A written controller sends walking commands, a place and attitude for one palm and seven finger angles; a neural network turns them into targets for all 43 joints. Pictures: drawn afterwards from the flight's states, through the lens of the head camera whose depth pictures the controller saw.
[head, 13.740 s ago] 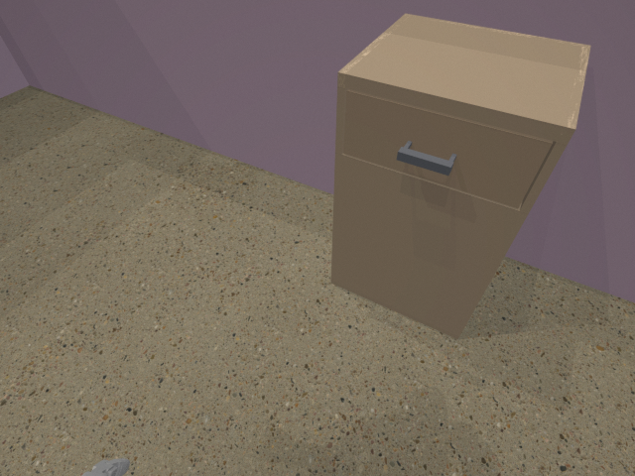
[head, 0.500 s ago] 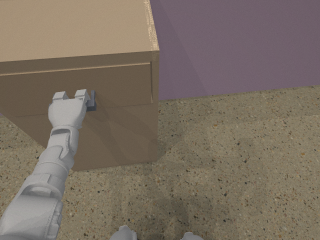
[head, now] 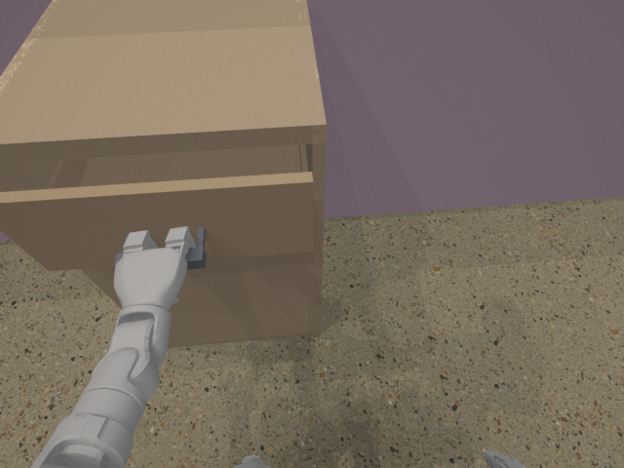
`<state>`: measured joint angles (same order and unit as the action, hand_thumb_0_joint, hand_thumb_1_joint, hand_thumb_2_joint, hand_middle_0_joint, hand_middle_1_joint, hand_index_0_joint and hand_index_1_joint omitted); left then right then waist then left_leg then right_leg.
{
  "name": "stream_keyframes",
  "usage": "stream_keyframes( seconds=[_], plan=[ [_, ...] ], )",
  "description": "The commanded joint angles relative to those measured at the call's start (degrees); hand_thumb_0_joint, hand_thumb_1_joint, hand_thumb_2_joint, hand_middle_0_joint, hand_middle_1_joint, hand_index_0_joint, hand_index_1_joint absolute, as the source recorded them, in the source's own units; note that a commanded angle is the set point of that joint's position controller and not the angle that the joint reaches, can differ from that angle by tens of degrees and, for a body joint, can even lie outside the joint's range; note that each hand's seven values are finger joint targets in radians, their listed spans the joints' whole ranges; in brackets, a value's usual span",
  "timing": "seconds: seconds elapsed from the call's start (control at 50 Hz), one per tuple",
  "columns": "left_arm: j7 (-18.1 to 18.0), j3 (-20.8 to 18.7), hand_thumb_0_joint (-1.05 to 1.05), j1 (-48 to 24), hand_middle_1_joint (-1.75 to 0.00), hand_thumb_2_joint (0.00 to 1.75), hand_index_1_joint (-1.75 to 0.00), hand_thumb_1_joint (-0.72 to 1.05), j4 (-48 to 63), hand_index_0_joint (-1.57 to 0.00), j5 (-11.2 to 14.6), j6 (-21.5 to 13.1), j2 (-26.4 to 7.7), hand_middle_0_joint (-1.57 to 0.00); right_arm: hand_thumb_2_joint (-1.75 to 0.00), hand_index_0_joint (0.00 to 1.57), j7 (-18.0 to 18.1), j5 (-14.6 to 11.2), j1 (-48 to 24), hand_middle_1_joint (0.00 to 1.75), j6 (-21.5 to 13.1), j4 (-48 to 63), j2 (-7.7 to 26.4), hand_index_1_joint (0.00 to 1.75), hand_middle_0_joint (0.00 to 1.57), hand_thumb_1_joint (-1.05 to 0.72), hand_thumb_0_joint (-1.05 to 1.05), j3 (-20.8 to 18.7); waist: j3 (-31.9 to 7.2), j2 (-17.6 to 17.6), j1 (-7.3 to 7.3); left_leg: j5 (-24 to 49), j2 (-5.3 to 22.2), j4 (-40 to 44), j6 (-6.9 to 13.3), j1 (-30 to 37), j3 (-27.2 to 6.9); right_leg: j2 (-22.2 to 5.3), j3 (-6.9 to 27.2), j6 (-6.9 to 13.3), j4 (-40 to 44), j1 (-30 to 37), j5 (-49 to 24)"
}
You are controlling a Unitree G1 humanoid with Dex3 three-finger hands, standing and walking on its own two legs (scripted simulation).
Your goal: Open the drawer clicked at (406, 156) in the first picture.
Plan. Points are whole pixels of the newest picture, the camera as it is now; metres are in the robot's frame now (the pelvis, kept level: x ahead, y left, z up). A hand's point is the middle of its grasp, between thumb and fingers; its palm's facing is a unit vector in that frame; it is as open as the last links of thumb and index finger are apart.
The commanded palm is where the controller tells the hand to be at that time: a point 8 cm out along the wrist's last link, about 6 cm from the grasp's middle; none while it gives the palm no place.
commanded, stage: pull the drawer open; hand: left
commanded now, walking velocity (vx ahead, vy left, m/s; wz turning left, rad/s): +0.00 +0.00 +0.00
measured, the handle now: (163, 248) +0.43 +0.23 -0.01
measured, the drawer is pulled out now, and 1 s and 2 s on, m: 0.07 0.18 0.29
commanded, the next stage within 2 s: none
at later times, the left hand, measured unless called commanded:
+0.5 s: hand (162, 329) +0.31 +0.21 -0.03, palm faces -0.03 -0.07 -1.00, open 6.1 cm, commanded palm +0.27 +0.22 +0.03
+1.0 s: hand (157, 369) +0.26 +0.20 -0.03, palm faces -0.02 -0.09 -1.00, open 6.1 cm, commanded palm +0.21 +0.22 +0.03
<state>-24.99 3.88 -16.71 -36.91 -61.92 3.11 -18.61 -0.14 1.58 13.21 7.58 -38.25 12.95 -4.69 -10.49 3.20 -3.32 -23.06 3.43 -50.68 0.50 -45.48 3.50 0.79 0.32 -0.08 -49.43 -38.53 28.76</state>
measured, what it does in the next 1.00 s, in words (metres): stands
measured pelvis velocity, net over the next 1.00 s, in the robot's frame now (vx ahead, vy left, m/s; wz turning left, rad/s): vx -0.01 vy -0.01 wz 0.01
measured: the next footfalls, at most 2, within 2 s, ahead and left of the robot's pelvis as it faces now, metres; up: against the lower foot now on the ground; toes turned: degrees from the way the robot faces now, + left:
none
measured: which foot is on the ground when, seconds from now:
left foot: down 0.00-1.00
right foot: down 0.00-1.00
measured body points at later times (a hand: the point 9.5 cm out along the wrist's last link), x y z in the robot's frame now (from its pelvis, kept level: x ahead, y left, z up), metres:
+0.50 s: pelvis -0.01 -0.01 +0.00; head +0.05 -0.03 +0.45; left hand +0.31 +0.21 +0.03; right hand +0.12 -0.27 -0.13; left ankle +0.01 +0.11 -0.69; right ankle -0.06 -0.13 -0.69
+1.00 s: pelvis -0.01 -0.01 +0.00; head +0.03 -0.03 +0.44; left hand +0.25 +0.21 +0.03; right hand +0.15 -0.26 -0.12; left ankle +0.01 +0.11 -0.69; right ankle -0.06 -0.13 -0.69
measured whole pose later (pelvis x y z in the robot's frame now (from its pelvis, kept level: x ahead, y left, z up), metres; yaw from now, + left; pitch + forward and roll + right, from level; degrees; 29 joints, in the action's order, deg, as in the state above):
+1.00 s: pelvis -0.01 -0.01 +0.00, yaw +1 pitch +14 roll +0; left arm -26.4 5.9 6.9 -15.9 -61.7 3.1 -17.3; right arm 0.2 1.8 8.5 6.3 -35.6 12.7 -2.9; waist -9.4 3.0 -0.8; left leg -23.1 3.3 -51.8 -0.4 -42.1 3.1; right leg 0.7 0.1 0.9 -52.6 -35.9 30.1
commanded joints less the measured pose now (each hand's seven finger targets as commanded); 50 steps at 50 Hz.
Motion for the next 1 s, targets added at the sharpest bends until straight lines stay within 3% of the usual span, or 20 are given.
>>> stream_keyframes(
  seconds=[0.0,0.14,0.22,0.24,0.36,0.38,0.46,0.52,0.56,0.58,0.64,0.68,0.74,0.78,0.82,0.86,0.88,0.96,0.98],
  plan=[
    [-3.2,-4.1,0.0,-8.5,-1.35,0.9,-1.35,0.9,14.1,-0.4,0.4,-0.3,-9.3,-0.4,-0.9,0.2,0.9,-0.1,1.3,0.3,-1.4,6.1,8.0,0.3,0.2,-0.9,0.0,-2.4,-20.3,-0.6,2.06,31.4,-3.0,2.1,1.5,23.0,-1.2,2.8,-2.7,1.9,4.3,4.6,-34.6],
    [-3.5,-6.2,0.0,-2.8,-1.35,0.9,-1.35,0.9,17.2,-0.4,0.6,-0.7,-11.1,-0.4,-0.9,0.2,1.4,-0.1,-0.6,0.3,-2.1,7.0,7.8,0.3,0.2,-0.9,0.0,-2.0,-19.4,-1.0,3.08,28.5,-3.7,2.2,1.5,20.9,-0.9,2.4,-2.1,2.1,4.3,7.4,-36.0],
    [-3.7,-5.4,0.0,0.1,-1.35,0.9,-1.35,0.9,17.9,-0.4,0.9,-0.6,-9.7,-0.4,-0.9,0.2,1.4,-0.2,-1.5,0.3,-2.5,7.4,7.5,0.3,0.2,-0.9,0.0,-1.9,-16.8,-1.9,2.83,25.9,-4.0,2.2,1.5,19.9,-0.6,2.3,-2.2,1.9,4.6,7.0,-35.5],
    [-3.8,-6.9,0.0,0.0,-1.35,0.9,-1.35,0.9,18.0,-0.4,1.0,-0.5,-11.4,-0.4,-0.9,0.2,1.4,-0.2,-1.7,0.3,-2.6,7.3,7.7,0.3,0.2,-0.9,0.0,-1.8,-17.0,-1.8,3.19,25.8,-3.9,2.3,1.4,19.5,-0.7,2.3,-2.0,2.0,4.5,7.4,-35.1],
    [-4.3,-5.7,0.0,3.9,-1.35,0.9,-1.35,0.9,20.6,-0.4,0.7,-0.5,-9.6,-0.4,-0.9,0.2,1.4,-0.2,-3.1,0.3,-2.7,7.8,7.2,0.3,0.2,-0.9,0.0,-1.6,-18.0,-1.4,3.87,25.2,-4.1,2.2,1.3,20.0,-0.6,2.3,-1.9,2.0,4.0,7.1,-34.8],
    [-4.2,-5.6,0.0,4.5,-1.35,0.9,-1.35,0.9,20.3,-0.4,0.9,-0.3,-9.5,-0.4,-0.9,0.2,1.4,-0.2,-2.8,0.3,-2.9,7.8,7.3,0.3,0.2,-0.9,0.0,-1.8,-16.3,-2.0,3.49,24.5,-4.1,2.1,1.4,19.5,-0.5,2.3,-1.9,2.0,4.3,6.9,-34.7],
    [-4.0,-7.3,0.0,7.2,-1.35,0.9,-1.35,0.9,22.1,-0.4,1.3,-0.2,-11.2,-0.4,-0.9,0.2,1.5,-0.3,-4.0,0.3,-3.0,8.2,7.3,0.3,0.2,-0.9,0.0,-1.3,-16.9,-2.8,4.43,23.7,-4.3,2.4,1.3,18.5,-0.3,2.0,-1.4,1.8,4.2,8.5,-35.9],
    [-4.0,-6.5,0.0,10.0,-1.35,0.9,-1.35,0.9,24.0,-0.4,1.7,-0.2,-10.0,-0.4,-0.9,0.2,1.4,-0.2,-4.2,0.3,-3.4,8.6,7.2,0.3,0.2,-0.9,0.0,-1.5,-15.6,-2.5,4.13,23.0,-4.3,2.4,1.4,18.6,-0.2,2.0,-1.5,1.8,4.5,8.3,-35.7],
    [-4.2,-8.6,0.0,13.4,-1.35,0.9,-1.35,0.9,25.3,-0.4,1.6,-0.3,-11.8,-0.4,-0.9,0.2,1.5,-0.2,-5.2,0.3,-3.2,8.9,7.0,0.3,0.2,-0.9,0.0,-1.2,-17.4,-2.0,5.59,23.9,-4.4,2.5,1.2,18.8,-0.1,2.0,-1.2,1.9,4.0,9.5,-36.6],
    [-4.2,-6.7,0.0,14.1,-1.35,0.9,-1.35,0.9,26.0,-0.4,1.6,-0.3,-9.7,-0.4,-0.9,0.2,1.3,-0.2,-4.9,0.3,-3.4,9.2,7.1,0.3,0.2,-0.9,0.0,-1.3,-15.1,-1.7,4.65,23.9,-4.3,2.4,1.2,18.8,-0.3,2.1,-1.5,2.0,4.0,8.3,-36.5],
    [-4.6,-8.7,0.0,18.6,-1.35,0.9,-1.35,0.9,27.6,-0.4,2.0,-0.1,-10.9,-0.4,-0.9,0.2,1.0,-0.1,-6.0,0.3,-3.5,9.6,7.2,0.3,0.2,-0.9,0.0,-1.2,-15.2,-2.1,5.51,24.1,-4.3,2.5,1.1,18.6,-0.4,2.0,-1.5,2.1,4.1,9.0,-36.6],
    [-4.9,-6.4,0.0,17.2,-1.35,0.9,-1.35,0.9,28.7,-0.4,1.4,0.1,-8.9,-0.4,-0.9,0.2,0.9,0.0,-5.8,0.3,-3.5,9.8,7.0,0.3,0.2,-0.9,0.0,-1.2,-13.8,-1.6,4.61,22.7,-4.2,2.4,1.1,18.6,-0.5,2.1,-1.9,2.1,3.7,7.0,-34.0],
    [-5.5,-7.7,0.0,17.9,-1.35,0.9,-1.35,0.9,30.2,-0.4,1.0,0.3,-10.2,-0.4,-0.9,0.2,0.9,0.2,-6.6,0.3,-3.5,9.8,7.2,0.3,0.2,-0.9,0.0,-1.1,-14.7,-1.0,5.07,23.1,-4.0,2.2,1.0,19.6,-0.8,2.3,-2.0,2.3,3.5,6.4,-32.4],
    [-5.6,-5.8,0.0,17.6,-1.35,0.9,-1.35,0.9,30.1,-0.4,1.0,0.7,-8.5,-0.4,-0.9,0.2,0.8,0.1,-6.6,0.3,-3.6,9.9,6.9,0.3,0.2,-0.9,0.0,-1.1,-13.2,-1.3,4.5,21.6,-4.1,2.1,1.0,19.2,-0.8,2.2,-2.1,2.2,3.5,5.4,-31.5],
    [-5.6,-6.4,0.0,20.0,-1.35,0.9,-1.35,0.9,29.5,-0.4,1.1,1.1,-9.0,-0.4,-0.9,0.2,1.0,0.1,-7.2,0.3,-3.5,10.2,6.8,0.3,0.2,-0.9,0.0,-0.9,-12.8,-3.0,5.1,20.3,-4.4,2.3,1.1,18.2,-0.7,2.2,-1.9,2.1,3.8,6.1,-31.1],
    [-5.6,-7.1,0.0,18.4,-1.35,0.9,-1.35,0.9,31.3,-0.4,0.9,1.1,-10.1,-0.4,-0.9,0.2,1.0,0.1,-8.2,0.3,-3.3,10.2,6.9,0.3,0.2,-0.9,0.0,-0.5,-14.2,-1.3,5.47,20.5,-4.3,2.4,1.0,19.2,-0.7,2.0,-1.5,2.2,3.7,5.9,-30.5],
    [-5.5,-6.0,0.0,20.6,-1.35,0.9,-1.35,0.9,31.2,-0.4,1.1,1.4,-8.7,-0.4,-0.9,0.2,1.1,0.1,-7.7,0.3,-3.5,10.5,6.7,0.3,0.2,-0.9,0.0,-0.8,-13.6,-2.0,5.33,20.4,-4.3,2.2,1.1,19.0,-0.6,2.1,-1.7,2.2,3.8,6.3,-30.9],
    [-4.8,-7.2,0.0,24.4,-1.35,0.9,-1.35,0.9,32.5,-0.4,1.6,1.2,-9.7,-0.4,-0.9,0.2,1.1,0.0,-9.1,0.3,-3.5,11.1,6.6,0.3,0.2,-0.9,0.0,-0.1,-13.8,-2.8,6.32,20.7,-4.4,2.5,0.9,18.7,-0.6,1.9,-1.4,2.1,3.7,7.4,-32.1],
    [-4.6,-6.3,0.0,25.7,-1.35,0.9,-1.35,0.9,32.4,-0.4,1.8,1.3,-8.7,-0.4,-0.9,0.2,1.2,0.0,-8.6,0.3,-3.7,11.4,6.4,0.3,0.2,-0.9,0.0,-0.3,-12.4,-3.1,5.98,20.3,-4.5,2.4,1.1,18.2,-0.5,1.8,-1.4,2.0,3.9,7.5,-32.7]
  ],
)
